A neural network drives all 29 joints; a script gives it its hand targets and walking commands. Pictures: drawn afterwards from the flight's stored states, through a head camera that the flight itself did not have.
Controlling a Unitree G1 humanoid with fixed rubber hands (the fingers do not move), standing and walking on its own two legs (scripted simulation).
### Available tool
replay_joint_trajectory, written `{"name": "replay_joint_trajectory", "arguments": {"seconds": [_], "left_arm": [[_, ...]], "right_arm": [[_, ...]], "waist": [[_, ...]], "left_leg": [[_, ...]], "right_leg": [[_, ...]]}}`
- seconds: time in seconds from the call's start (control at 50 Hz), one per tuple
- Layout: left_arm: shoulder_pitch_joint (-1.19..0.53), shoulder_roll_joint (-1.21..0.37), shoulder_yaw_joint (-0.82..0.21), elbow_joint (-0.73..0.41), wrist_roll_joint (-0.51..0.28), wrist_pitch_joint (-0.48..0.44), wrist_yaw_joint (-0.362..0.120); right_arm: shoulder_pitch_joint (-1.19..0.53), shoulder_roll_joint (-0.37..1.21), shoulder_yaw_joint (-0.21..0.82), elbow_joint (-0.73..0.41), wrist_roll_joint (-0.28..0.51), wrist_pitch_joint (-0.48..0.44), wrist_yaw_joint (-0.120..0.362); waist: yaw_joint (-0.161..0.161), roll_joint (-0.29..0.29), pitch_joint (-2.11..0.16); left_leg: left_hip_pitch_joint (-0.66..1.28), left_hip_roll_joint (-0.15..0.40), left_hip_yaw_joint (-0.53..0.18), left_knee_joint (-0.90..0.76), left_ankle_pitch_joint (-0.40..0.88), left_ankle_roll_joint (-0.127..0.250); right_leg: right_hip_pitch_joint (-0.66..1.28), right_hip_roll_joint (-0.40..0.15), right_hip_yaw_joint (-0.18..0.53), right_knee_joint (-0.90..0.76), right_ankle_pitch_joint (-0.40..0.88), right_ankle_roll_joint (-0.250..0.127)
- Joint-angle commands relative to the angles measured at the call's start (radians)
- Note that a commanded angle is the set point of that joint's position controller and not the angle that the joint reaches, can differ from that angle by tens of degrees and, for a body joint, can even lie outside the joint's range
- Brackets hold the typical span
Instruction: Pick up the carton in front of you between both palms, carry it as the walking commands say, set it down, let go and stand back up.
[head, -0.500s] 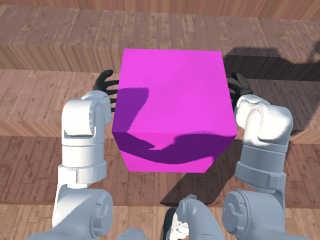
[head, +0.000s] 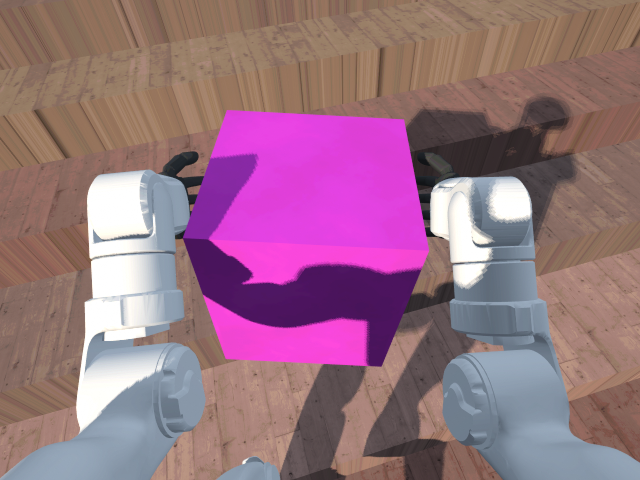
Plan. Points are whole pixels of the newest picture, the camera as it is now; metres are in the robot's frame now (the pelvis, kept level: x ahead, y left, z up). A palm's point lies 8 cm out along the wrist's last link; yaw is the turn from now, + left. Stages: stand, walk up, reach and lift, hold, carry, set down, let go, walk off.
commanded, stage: carry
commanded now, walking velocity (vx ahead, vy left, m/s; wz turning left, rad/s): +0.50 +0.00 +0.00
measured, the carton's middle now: (309, 246) +0.38 -0.05 +0.10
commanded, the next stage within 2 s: none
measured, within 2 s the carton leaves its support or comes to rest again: neither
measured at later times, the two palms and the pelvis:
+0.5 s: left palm (192, 0) +0.68 +0.06 +0.30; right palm out of the picture +0.73 -0.24 +0.31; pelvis +0.31 -0.13 +0.16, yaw -1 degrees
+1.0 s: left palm out of the picture +1.01 +0.02 +0.48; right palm out of the picture +0.98 -0.28 +0.47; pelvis +0.62 -0.09 +0.30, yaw +0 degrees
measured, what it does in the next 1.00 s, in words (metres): climbs: right foot 0.16 m higher, then left foot 0.16 m higher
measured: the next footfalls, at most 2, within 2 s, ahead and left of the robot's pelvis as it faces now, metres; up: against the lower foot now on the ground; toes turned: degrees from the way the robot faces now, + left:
right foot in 0.40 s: +0.49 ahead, -0.23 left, +0.16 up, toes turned -7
left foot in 0.94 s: +0.78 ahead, -0.01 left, +0.32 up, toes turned +6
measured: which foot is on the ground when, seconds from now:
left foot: down 0.00-0.40, up 0.42-0.92, down 0.94-1.00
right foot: up 0.00-0.38, down 0.40-0.96, up 0.98-1.00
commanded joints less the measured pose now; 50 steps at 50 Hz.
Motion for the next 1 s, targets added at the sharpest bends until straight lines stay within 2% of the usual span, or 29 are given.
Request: {"name": "replay_joint_trajectory", "arguments": {"seconds": [0.0,0.04,0.1,0.16,0.2,0.24,0.28,0.32,0.34,0.36,0.38,0.4,0.42,0.46,0.5,0.6,0.62,0.68,0.72,0.78,0.82,0.84,0.86,0.88,0.9,0.92,0.94,0.96,0.98], "left_arm": [[-0.74,-0.923,-0.4,-0.104,-0.256,-0.016,-0.191],[-0.778,-0.86,-0.369,-0.129,-0.217,-0.036,-0.165],[-0.74,-0.816,-0.371,-0.086,-0.185,-0.031,-0.135],[-0.713,-0.862,-0.407,-0.019,-0.197,0.008,-0.129],[-0.724,-0.898,-0.418,0.021,-0.207,0.028,-0.125],[-0.746,-0.914,-0.43,0.042,-0.217,0.039,-0.121],[-0.8,-0.956,-0.458,0.036,-0.25,0.051,-0.117],[-0.837,-1.021,-0.49,0.037,-0.307,0.053,-0.114],[-0.831,-1.065,-0.506,0.034,-0.343,0.051,-0.115],[-0.834,-1.113,-0.527,0.012,-0.378,0.042,-0.119],[-0.853,-1.146,-0.546,-0.027,-0.415,0.029,-0.128],[-0.869,-1.167,-0.566,-0.047,-0.449,0.01,-0.142],[-0.887,-1.223,-0.592,-0.081,-0.492,-0.004,-0.158],[-0.995,-1.276,-0.634,-0.227,-0.554,-0.035,-0.182],[-1.059,-1.316,-0.678,-0.331,-0.591,-0.055,-0.192],[-0.915,-1.281,-0.725,-0.356,-0.569,-0.058,-0.191],[-0.878,-1.264,-0.727,-0.346,-0.554,-0.056,-0.192],[-0.82,-1.197,-0.728,-0.305,-0.531,-0.038,-0.201],[-0.802,-1.155,-0.716,-0.258,-0.514,-0.024,-0.21],[-0.822,-1.11,-0.677,-0.212,-0.523,-0.009,-0.23],[-0.819,-1.076,-0.626,-0.166,-0.511,0.003,-0.236],[-0.817,-1.073,-0.601,-0.139,-0.495,0.01,-0.236],[-0.79,-1.057,-0.571,-0.101,-0.48,0.021,-0.234],[-0.772,-1.048,-0.544,-0.066,-0.461,0.025,-0.231],[-0.76,-1.048,-0.525,-0.047,-0.437,0.026,-0.228],[-0.744,-1.057,-0.508,-0.031,-0.41,0.022,-0.228],[-0.741,-1.063,-0.49,-0.027,-0.386,0.015,-0.227],[-0.711,-1.083,-0.476,-0.003,-0.357,0.001,-0.224],[-0.664,-1.041,-0.452,-0.001,-0.313,-0.008,-0.214]], "right_arm": [[-0.983,1.247,0.579,-0.205,0.617,-0.047,0.285],[-1.089,1.27,0.579,-0.215,0.674,-0.059,0.303],[-1.073,1.244,0.536,-0.165,0.664,-0.046,0.3],[-0.914,1.175,0.431,-0.06,0.574,-0.014,0.294],[-0.86,1.139,0.376,-0.016,0.522,0.004,0.299],[-0.866,1.116,0.349,-0.009,0.502,0.014,0.312],[-0.885,1.105,0.324,-0.006,0.492,0.022,0.32],[-0.873,1.083,0.278,-0.002,0.448,0.036,0.32],[-0.862,1.062,0.27,-0.014,0.421,0.041,0.318],[-0.864,1.059,0.276,0.001,0.401,0.043,0.314],[-0.812,1.049,0.269,0.025,0.369,0.038,0.309],[-0.753,1.062,0.247,0.027,0.337,0.027,0.306],[-0.71,1.018,0.221,0.042,0.292,0.021,0.295],[-0.728,1.014,0.239,-0.031,0.247,0.004,0.278],[-0.772,1.019,0.276,-0.122,0.247,-0.007,0.26],[-0.63,0.995,0.379,-0.183,0.239,-0.031,0.236],[-0.604,0.983,0.396,-0.174,0.236,-0.032,0.236],[-0.601,0.969,0.442,-0.161,0.253,-0.025,0.238],[-0.607,0.954,0.45,-0.123,0.256,-0.014,0.235],[-0.638,0.927,0.445,-0.096,0.264,0.0,0.224],[-0.673,0.937,0.44,-0.074,0.283,0.014,0.216],[-0.686,0.952,0.451,-0.057,0.307,0.02,0.214],[-0.689,0.967,0.442,-0.037,0.323,0.026,0.214],[-0.691,0.994,0.444,-0.016,0.347,0.028,0.216],[-0.691,1.032,0.441,-0.005,0.371,0.026,0.221],[-0.724,1.072,0.443,-0.014,0.398,0.018,0.228],[-0.75,1.113,0.449,-0.025,0.426,0.004,0.24],[-0.783,1.144,0.471,-0.039,0.456,-0.011,0.253],[-0.766,1.196,0.486,-0.043,0.493,-0.031,0.269]], "waist": [[0.053,-0.062,-0.53],[0.124,-0.127,-0.43],[0.086,-0.104,-0.379],[-0.013,0.127,-0.402],[-0.045,0.107,-0.354],[0.011,0.091,-0.288],[0.075,0.166,-0.251],[0.153,0.335,-0.377],[0.245,0.411,-0.486],[0.348,0.418,-0.584],[0.393,0.296,-0.674],[0.311,-0.079,-0.707],[0.261,-0.241,-0.886],[0.24,-0.096,-0.786],[0.247,-0.068,-0.623],[0.255,0.04,-0.582],[0.255,0.044,-0.592],[0.309,-0.064,-0.547],[0.323,-0.014,-0.461],[0.258,-0.032,-0.322],[0.207,-0.083,-0.262],[0.197,-0.133,-0.269],[0.156,-0.186,-0.337],[0.113,-0.262,-0.425],[0.039,-0.321,-0.527],[-0.034,-0.332,-0.605],[-0.06,-0.204,-0.651],[0.032,0.036,-0.689],[0.027,0.274,-0.746]], "left_leg": [[0.722,0.343,-0.919,-0.549,0.184,0.207],[0.541,0.309,-0.723,-0.591,-0.022,0.11],[0.583,0.319,-0.559,-0.616,0.286,0.128],[0.93,0.407,-0.634,-0.673,0.439,0.199],[1.149,0.442,-0.647,-0.671,0.4,0.17],[1.05,0.369,-0.518,-0.744,0.242,0.079],[0.674,0.286,-0.321,-0.946,0.314,0.058],[0.436,0.248,-0.105,-0.864,1.185,0.056],[0.519,0.261,-0.067,-0.672,1.547,0.024],[0.598,0.252,-0.041,-0.405,1.688,-0.014],[0.575,0.211,-0.097,-0.077,1.419,-0.06],[0.213,0.037,-0.186,0.318,0.448,-0.157],[0.187,-0.053,-0.415,0.763,0.215,-0.137],[0.01,0.012,-0.428,0.876,0.204,-0.074],[-0.13,0.056,-0.402,0.838,0.211,-0.031],[-0.298,0.111,-0.319,0.636,0.023,-0.019],[-0.313,0.11,-0.274,0.608,0.039,-0.016],[-0.687,0.114,-0.241,1.033,-0.12,0.012],[-0.933,0.146,-0.279,1.198,-0.211,0.017],[-0.81,0.189,-0.165,0.987,-0.12,-0.014],[-0.471,0.194,-0.102,0.631,-0.066,-0.027],[-0.225,0.17,-0.043,0.436,-0.02,-0.012],[-0.003,0.114,0.01,0.324,0.124,0.011],[0.089,0.057,0.059,0.278,0.178,0.03],[0.185,0.011,0.081,0.204,0.143,0.03],[0.307,-0.024,0.062,0.021,0.107,0.021],[0.457,-0.059,-0.059,-0.224,0.109,0.01],[0.751,0.229,-0.641,-0.456,0.452,0.153],[0.781,0.385,-1.05,-0.611,0.706,0.305]], "right_leg": [[-0.485,0.022,0.135,0.567,-0.136,-0.079],[-0.424,-0.049,0.102,0.393,-0.086,-0.107],[-0.471,-0.075,-0.083,0.227,-0.168,-0.089],[-0.896,-0.101,-0.089,0.524,-0.34,-0.105],[-1.203,-0.126,-0.027,0.645,-0.529,-0.107],[-1.161,-0.17,-0.071,0.418,-0.506,-0.097],[-0.703,-0.177,-0.215,-0.008,-0.393,-0.078],[-0.114,-0.034,-0.368,-0.227,-0.151,-0.122],[0.007,0.024,-0.395,-0.31,-0.097,-0.128],[0.137,0.063,-0.409,-0.48,-0.038,-0.12],[0.323,0.085,-0.253,-0.757,-0.036,-0.101],[0.542,-0.242,0.416,-1.022,0.243,-0.226],[0.58,-0.37,0.693,-1.064,0.448,-0.352],[0.529,-0.303,0.54,-0.951,0.142,-0.317],[0.48,-0.277,0.448,-0.982,-0.058,-0.243],[0.633,-0.325,0.282,-1.054,0.096,-0.244],[0.663,-0.327,0.239,-1.058,0.21,-0.25],[0.842,-0.404,0.296,-1.099,0.242,-0.335],[0.928,-0.421,0.301,-1.115,0.143,-0.309],[0.663,-0.288,0.141,-1.249,-0.113,-0.203],[0.38,-0.231,0.002,-1.434,-0.016,-0.213],[0.23,-0.19,-0.143,-1.457,0.294,-0.198],[0.194,-0.179,-0.241,-1.393,0.804,-0.192],[0.287,-0.204,-0.264,-1.268,1.297,-0.185],[0.388,-0.235,-0.283,-1.096,1.591,-0.162],[0.457,-0.249,-0.292,-0.875,1.669,-0.143],[0.428,-0.191,-0.267,-0.596,1.454,-0.108],[0.045,-0.058,-0.17,-0.251,0.5,-0.018],[-0.128,0.09,-0.01,0.259,-0.034,0.016]]}}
